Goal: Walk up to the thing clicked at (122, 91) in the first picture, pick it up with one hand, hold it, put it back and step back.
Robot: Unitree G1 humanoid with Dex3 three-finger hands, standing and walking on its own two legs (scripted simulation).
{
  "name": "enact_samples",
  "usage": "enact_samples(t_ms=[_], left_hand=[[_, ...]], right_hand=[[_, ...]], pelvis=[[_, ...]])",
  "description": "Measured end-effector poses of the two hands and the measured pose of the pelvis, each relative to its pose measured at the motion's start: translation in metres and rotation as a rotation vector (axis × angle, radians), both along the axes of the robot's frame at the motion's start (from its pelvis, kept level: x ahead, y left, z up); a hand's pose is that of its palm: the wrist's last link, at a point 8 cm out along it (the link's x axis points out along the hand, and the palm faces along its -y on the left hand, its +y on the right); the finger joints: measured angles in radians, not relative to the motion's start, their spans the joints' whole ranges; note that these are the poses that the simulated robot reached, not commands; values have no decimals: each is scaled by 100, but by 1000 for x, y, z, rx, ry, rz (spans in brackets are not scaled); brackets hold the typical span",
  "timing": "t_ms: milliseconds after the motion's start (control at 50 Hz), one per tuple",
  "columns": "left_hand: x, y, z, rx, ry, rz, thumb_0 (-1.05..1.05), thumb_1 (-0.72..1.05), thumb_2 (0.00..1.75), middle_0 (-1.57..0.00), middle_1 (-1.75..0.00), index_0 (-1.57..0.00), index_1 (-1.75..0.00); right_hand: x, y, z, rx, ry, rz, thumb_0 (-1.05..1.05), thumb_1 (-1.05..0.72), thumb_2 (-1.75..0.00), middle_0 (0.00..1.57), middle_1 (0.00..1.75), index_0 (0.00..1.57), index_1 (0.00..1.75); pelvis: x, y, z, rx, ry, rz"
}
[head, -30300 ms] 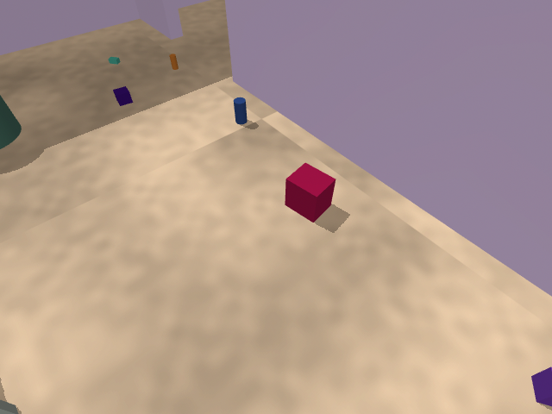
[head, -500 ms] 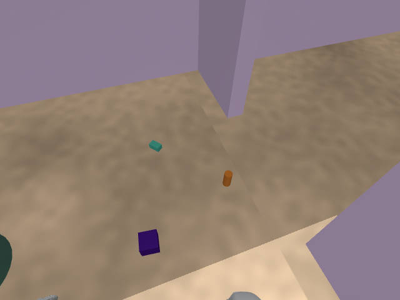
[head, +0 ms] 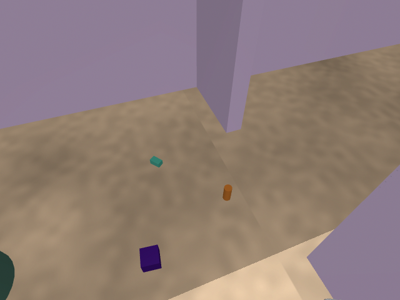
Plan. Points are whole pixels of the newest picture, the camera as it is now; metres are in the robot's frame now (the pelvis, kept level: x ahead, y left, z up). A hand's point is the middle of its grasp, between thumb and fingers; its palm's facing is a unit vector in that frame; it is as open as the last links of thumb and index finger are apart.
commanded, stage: stand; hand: left
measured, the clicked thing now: (150, 258) +0.44 +0.23 -0.74
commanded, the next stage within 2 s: rise first in 1.96 s
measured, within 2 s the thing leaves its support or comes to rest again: neither
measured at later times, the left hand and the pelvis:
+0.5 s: hand out of the picture +0.09 +0.25 -0.15, palm faces -0.04 -0.94 -0.34, open 7.4 cm; pelvis +0.01 +0.00 +0.00, yaw +0 degrees
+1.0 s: hand out of the picture +0.10 +0.25 -0.15, palm faces -0.03 -0.94 -0.35, open 7.4 cm; pelvis +0.02 +0.00 +0.00, yaw +0 degrees
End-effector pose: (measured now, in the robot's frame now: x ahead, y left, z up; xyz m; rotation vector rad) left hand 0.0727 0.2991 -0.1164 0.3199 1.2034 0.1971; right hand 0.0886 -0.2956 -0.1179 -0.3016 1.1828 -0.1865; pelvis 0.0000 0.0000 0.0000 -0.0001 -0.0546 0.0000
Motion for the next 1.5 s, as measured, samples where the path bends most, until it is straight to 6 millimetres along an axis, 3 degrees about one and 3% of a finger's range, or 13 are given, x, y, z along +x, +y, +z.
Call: enact_samples(t_ms=[180,400,960,1500], left_hand=[[10,4,6,17,-7,-8,0,91,89,-20,-30,-21,-30],[10,-1,3,7,18,-11,0,91,89,-20,-30,-21,-30],[23,-2,2,5,23,-3,0,91,89,-20,-30,-21,-30],[21,-2,1,3,26,0,0,91,89,-20,-30,-21,-30]], right_hand=[[-13,-2,-3,3,36,-18,1,-90,-89,21,30,20,30],[-21,-3,-5,3,74,-27,1,-90,-89,21,30,20,30],[6,-2,-3,-4,53,-10,0,-90,-89,21,30,20,30],[3,-1,-2,-6,60,-15,0,-90,-89,21,30,20,30]], pelvis=[[1,0,1,2,9,-2],[5,-1,2,2,22,-3],[21,-1,2,1,35,-3],[22,0,3,1,29,-1]])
